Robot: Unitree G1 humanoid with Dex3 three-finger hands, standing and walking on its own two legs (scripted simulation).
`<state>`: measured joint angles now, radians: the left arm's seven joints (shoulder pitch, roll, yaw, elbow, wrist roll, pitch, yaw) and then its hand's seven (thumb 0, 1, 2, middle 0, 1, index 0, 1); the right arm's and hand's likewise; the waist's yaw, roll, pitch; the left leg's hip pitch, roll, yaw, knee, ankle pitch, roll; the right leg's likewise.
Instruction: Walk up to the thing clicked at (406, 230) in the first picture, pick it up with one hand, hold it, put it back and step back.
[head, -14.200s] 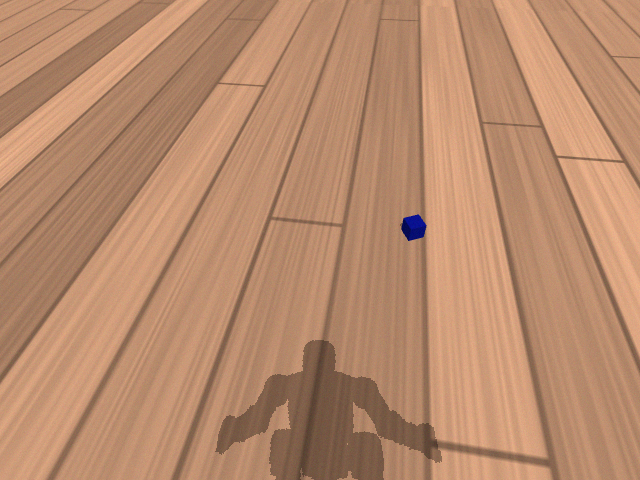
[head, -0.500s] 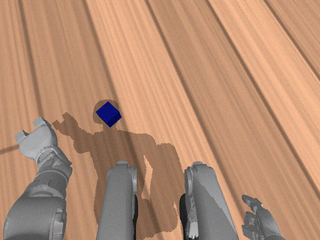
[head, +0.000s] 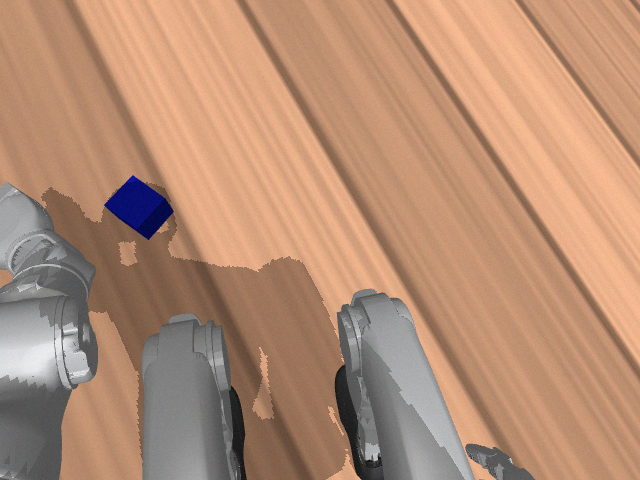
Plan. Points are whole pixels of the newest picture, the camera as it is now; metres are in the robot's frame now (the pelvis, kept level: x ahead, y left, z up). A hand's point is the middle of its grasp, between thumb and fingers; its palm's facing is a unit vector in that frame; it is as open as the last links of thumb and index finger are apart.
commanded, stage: rise first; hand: left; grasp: from above
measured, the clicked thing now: (140, 208) +0.55 +0.26 -0.34
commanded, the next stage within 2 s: none
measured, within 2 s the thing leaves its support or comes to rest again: neither
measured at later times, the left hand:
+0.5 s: hand (76, 232) +0.47 +0.31 -0.20, palm faces -0.24 -0.33 -0.91, open 13.4 cm
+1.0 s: hand (87, 219) +0.49 +0.31 -0.22, palm faces -0.25 -0.33 -0.91, open 13.9 cm
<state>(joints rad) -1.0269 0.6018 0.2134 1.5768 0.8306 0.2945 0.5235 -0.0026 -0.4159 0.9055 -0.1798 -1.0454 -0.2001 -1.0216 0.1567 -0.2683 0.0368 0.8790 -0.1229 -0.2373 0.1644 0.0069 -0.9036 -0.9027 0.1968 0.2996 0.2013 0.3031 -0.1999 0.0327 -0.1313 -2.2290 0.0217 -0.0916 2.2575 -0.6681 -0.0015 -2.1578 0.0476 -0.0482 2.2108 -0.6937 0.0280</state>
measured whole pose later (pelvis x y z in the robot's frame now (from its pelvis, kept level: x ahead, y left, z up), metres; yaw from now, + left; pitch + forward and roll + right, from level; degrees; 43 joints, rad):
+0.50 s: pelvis +0.00 -0.01 -0.05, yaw -2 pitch +34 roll -7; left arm -1.17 0.75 0.32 1.68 0.87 0.28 0.53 0.00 -0.45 0.90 -0.15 -1.10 -0.18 -1.07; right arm 0.15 -0.30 0.09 0.85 -0.16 -0.28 0.26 0.00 -0.92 -0.90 0.19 0.30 0.20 0.30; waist -0.25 0.02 0.00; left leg -2.35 0.03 -0.14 2.42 -0.68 -0.02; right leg -2.28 0.07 -0.09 2.35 -0.68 0.03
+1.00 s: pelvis +0.01 +0.00 -0.05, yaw -4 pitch +34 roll -9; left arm -1.21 0.81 0.29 1.66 0.89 0.31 0.53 0.00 -0.54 0.96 -0.14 -1.08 -0.14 -1.07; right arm 0.17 -0.33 0.15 0.81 -0.16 -0.27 0.29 0.00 -0.93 -0.91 0.19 0.30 0.20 0.30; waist -0.30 -0.01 0.04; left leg -2.36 0.03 -0.17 2.45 -0.70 -0.01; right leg -2.28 0.08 -0.11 2.36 -0.70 0.03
